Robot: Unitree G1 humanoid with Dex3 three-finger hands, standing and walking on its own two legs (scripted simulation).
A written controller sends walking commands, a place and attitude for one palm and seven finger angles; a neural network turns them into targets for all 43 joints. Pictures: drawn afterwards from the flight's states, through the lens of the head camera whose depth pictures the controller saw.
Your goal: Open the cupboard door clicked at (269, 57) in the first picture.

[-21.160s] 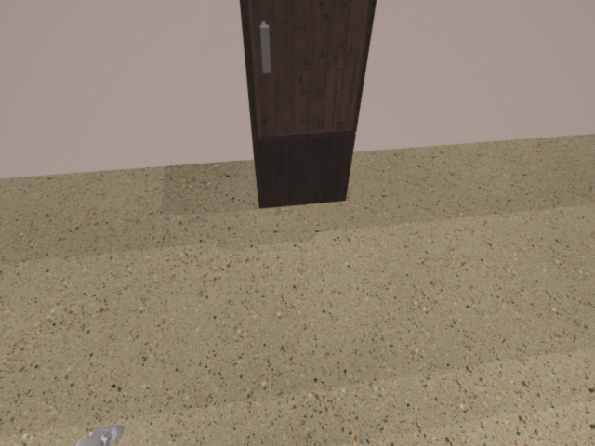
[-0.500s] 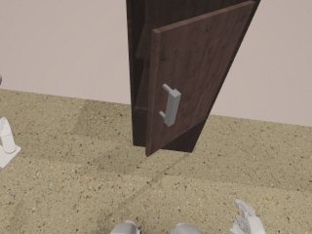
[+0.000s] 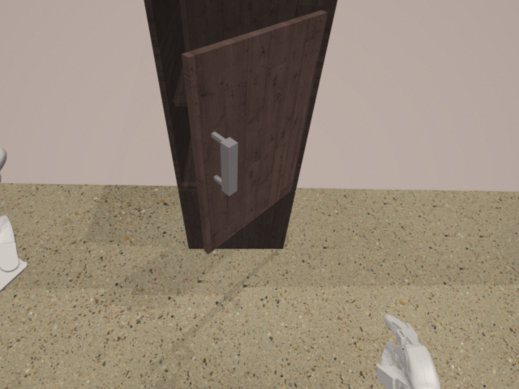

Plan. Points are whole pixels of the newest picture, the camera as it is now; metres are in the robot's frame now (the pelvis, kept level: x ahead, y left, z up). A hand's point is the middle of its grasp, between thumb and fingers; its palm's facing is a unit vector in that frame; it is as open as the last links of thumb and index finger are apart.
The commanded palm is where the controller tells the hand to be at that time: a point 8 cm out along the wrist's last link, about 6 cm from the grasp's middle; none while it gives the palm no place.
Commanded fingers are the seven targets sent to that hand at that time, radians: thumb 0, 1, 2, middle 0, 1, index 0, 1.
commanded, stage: stop stepping back and stand still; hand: left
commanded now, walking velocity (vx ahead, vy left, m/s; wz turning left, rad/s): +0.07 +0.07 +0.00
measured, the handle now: (222, 163) +0.56 +0.09 +0.01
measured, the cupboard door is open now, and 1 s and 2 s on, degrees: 44 44 44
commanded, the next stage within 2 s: let the arm hang, fingers relaxed in 0.94 s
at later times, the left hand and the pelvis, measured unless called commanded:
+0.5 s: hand out of the picture +0.14 +0.28 +0.16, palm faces +0.42 -0.75 -0.51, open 7.4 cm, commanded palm +0.08 +0.31 +0.18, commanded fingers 0.00 0.90 0.90 -0.20 -0.30 -0.20 -0.30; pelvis -0.05 +0.01 +0.00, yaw +2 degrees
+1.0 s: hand out of the picture +0.11 +0.30 +0.15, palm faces +0.47 -0.77 -0.44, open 7.4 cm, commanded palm +0.05 +0.33 +0.18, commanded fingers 0.00 0.90 0.90 -0.20 -0.30 -0.20 -0.30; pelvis -0.08 +0.03 +0.00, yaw +2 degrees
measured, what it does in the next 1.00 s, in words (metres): steps on the spot: right foot, then left foot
